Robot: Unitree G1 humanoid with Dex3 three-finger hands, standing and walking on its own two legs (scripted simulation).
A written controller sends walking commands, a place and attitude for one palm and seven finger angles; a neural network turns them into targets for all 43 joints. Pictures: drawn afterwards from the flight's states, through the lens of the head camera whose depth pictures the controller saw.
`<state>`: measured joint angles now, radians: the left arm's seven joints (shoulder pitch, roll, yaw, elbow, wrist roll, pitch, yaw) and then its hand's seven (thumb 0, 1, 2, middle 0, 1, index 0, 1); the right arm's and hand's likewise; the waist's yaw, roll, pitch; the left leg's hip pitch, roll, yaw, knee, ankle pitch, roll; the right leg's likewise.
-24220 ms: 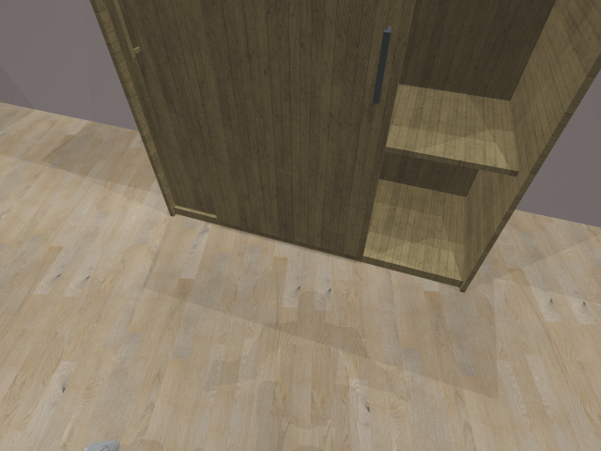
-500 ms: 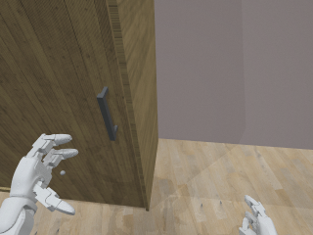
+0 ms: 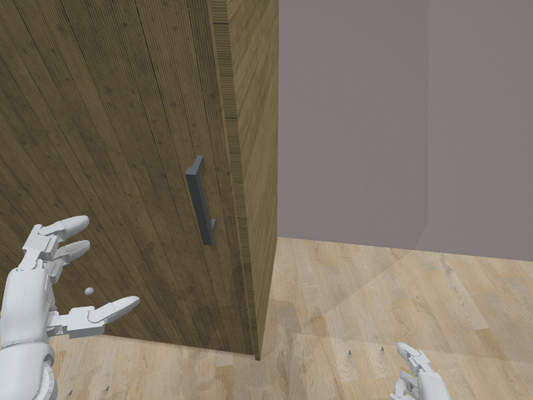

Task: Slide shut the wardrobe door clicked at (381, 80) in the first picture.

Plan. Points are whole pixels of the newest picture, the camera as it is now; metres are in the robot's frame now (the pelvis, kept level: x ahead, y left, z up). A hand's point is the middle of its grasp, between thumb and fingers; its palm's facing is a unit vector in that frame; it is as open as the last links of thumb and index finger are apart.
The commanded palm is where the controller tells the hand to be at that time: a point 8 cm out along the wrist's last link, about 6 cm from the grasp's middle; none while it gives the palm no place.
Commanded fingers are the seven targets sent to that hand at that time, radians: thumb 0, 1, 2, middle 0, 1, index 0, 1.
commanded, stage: draw the hand back to the body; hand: left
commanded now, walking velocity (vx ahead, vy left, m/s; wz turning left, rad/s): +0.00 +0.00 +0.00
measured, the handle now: (204, 203) +0.40 +0.17 +0.08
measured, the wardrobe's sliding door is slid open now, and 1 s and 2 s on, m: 0.00 0.00 0.00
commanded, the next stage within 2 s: step back with the hand held close in 0.72 s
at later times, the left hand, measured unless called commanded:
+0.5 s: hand (72, 285) +0.19 +0.25 +0.15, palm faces +0.46 -0.80 -0.38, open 7.8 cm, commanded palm +0.14 +0.28 +0.17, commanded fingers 0.00 0.90 0.90 -0.20 -0.30 -0.20 -0.30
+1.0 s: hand (87, 282) +0.20 +0.24 +0.15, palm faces +0.42 -0.79 -0.44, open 7.4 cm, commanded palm +0.14 +0.28 +0.17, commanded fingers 0.00 0.90 0.90 -0.20 -0.30 -0.20 -0.30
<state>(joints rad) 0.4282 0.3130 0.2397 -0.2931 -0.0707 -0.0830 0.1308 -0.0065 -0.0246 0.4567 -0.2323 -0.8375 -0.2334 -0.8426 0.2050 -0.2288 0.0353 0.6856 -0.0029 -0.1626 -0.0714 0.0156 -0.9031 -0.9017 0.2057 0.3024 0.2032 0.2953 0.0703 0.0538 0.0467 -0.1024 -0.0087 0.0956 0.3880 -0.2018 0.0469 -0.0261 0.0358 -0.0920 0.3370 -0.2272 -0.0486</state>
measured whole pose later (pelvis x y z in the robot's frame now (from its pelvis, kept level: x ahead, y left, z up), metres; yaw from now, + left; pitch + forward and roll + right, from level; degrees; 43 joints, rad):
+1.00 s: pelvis -0.01 -0.02 +0.00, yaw -2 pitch -1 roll -1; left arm 0.49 0.36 0.35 -0.37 -0.06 -0.14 0.13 0.02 0.89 0.90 -0.20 -0.30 -0.21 -0.30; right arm 0.18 -0.25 0.00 0.62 0.01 -0.06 -0.07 0.02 -0.91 -0.90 0.20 0.30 0.20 0.30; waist 0.04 0.07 0.01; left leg -0.22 0.04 0.09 0.47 -0.22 0.01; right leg -0.13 0.09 -0.08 0.37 -0.21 -0.08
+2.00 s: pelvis -0.14 +0.06 -0.01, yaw -1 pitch +2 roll -6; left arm 0.50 0.39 0.42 -0.53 -0.05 -0.20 0.17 0.01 0.89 0.90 -0.21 -0.30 -0.21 -0.30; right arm 0.18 -0.18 0.00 0.65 -0.02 -0.14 -0.06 0.01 -0.90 -0.90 0.20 0.30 0.20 0.30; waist 0.05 0.02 -0.04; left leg -0.43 0.04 0.14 0.33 0.03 0.07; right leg -0.22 0.09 -0.03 0.84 -0.53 -0.02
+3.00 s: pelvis -0.40 +0.16 -0.01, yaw -3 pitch -2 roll +2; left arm 0.47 0.36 0.41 -0.44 -0.04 -0.14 0.19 0.01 0.89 0.90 -0.20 -0.30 -0.21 -0.30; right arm 0.26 -0.24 -0.01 0.66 -0.01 -0.09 -0.11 0.01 -0.90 -0.90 0.21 0.30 0.20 0.30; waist 0.02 -0.05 -0.04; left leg -0.35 0.08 0.11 0.70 -0.39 0.01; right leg -0.28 -0.05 -0.12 0.54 -0.26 -0.07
